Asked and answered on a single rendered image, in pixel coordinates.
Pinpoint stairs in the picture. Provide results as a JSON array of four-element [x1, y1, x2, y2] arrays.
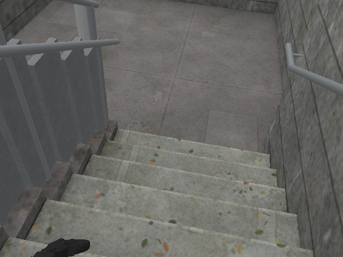
[[0, 128, 314, 257]]

